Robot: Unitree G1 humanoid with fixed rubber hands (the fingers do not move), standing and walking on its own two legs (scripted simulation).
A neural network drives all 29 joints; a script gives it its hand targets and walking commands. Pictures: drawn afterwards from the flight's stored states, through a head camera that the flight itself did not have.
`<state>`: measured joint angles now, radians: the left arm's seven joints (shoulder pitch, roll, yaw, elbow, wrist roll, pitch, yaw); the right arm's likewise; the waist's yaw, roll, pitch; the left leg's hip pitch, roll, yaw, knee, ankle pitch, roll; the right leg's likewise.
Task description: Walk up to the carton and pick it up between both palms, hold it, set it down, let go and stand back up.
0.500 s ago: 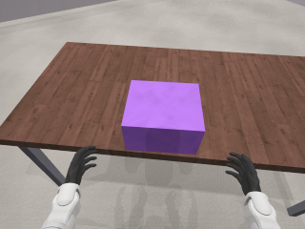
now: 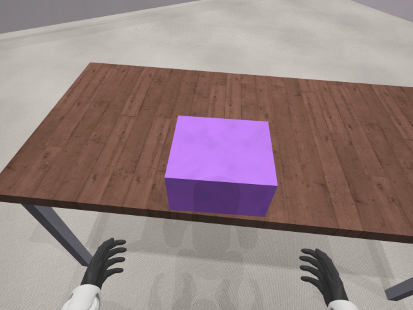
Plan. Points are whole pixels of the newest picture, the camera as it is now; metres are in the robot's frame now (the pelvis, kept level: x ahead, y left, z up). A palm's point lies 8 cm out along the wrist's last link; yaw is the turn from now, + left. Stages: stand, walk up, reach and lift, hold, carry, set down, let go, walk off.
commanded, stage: set down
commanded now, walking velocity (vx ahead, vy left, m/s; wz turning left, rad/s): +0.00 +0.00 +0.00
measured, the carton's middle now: (219, 164) +0.48 -0.01 -0.04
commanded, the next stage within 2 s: let go in 0.08 s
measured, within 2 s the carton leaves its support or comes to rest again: neither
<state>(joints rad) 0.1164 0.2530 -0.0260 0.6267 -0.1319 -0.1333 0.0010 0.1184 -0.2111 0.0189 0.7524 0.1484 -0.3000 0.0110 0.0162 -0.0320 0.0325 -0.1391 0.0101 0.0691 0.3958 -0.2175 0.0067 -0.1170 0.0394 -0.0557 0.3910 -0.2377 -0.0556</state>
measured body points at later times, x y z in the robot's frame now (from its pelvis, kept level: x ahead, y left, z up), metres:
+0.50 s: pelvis -0.01 +0.01 +0.00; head +0.00 +0.02 +0.45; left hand +0.17 +0.24 -0.09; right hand +0.15 -0.21 -0.09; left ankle +0.00 +0.11 -0.74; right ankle -0.01 -0.08 -0.74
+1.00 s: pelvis -0.01 +0.01 +0.00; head -0.04 +0.02 +0.45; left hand -0.02 +0.28 -0.14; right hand +0.03 -0.24 -0.14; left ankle +0.00 +0.11 -0.74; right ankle -0.01 -0.08 -0.74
